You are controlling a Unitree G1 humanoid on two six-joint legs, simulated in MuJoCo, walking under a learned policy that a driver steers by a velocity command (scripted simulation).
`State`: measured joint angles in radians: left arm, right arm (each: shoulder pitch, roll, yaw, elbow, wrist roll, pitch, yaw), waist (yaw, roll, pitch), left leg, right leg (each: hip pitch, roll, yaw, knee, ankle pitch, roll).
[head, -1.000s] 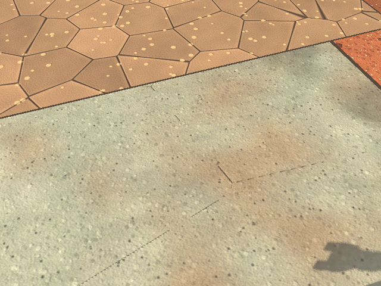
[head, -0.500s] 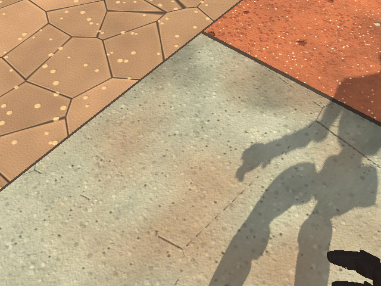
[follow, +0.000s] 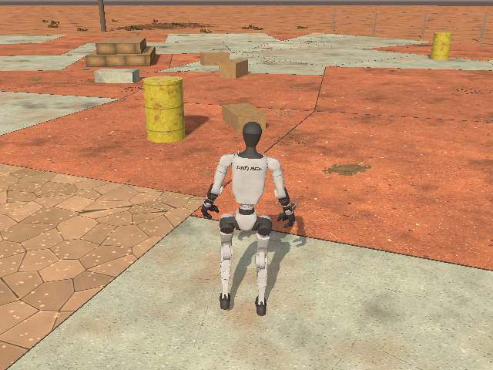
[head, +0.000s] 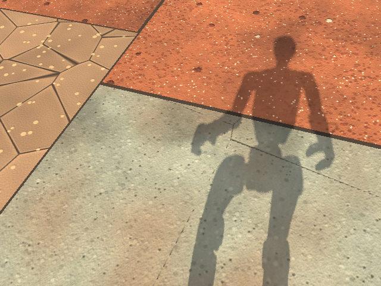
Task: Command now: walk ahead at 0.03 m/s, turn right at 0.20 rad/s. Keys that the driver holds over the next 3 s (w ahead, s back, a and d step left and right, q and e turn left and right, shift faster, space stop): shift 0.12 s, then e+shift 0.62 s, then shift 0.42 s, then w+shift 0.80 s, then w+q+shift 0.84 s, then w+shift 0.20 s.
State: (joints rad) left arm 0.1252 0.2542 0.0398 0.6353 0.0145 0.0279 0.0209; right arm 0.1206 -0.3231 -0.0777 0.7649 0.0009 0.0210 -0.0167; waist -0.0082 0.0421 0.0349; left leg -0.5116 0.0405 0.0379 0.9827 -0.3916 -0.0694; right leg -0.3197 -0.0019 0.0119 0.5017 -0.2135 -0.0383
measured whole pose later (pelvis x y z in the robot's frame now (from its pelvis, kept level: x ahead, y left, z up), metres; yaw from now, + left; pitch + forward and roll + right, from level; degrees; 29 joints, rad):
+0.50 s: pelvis +0.00 -0.03 -0.02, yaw -15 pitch +2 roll +1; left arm 0.19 0.30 0.12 0.65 -0.02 0.07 -0.01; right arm 0.07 -0.31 -0.09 0.78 0.00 0.04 -0.03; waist 0.01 0.05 0.06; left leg -0.33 0.16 0.15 0.78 -0.44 -0.07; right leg -0.37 0.00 -0.05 0.65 -0.32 -0.06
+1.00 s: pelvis +0.03 -0.04 -0.01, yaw -36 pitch +2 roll +1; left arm 0.13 0.29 0.06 0.55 0.00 0.05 0.03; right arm 0.10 -0.30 -0.08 0.75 0.00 -0.02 0.00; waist 0.00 0.00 0.02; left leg -0.38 -0.03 -0.07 0.66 -0.32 -0.05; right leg -0.30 0.17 0.28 0.57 -0.27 -0.06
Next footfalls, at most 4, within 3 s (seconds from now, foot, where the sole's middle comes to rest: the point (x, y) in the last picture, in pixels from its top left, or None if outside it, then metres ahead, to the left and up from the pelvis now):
0.12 left None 0.05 0.14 -0.78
0.46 right None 0.03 -0.13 -0.78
1.04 left None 0.16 0.04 -0.78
1.36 right None -0.02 -0.15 -0.78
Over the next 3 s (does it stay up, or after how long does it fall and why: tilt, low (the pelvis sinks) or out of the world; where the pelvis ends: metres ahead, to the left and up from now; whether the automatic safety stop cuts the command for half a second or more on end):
stays up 1.26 -0.58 -0.01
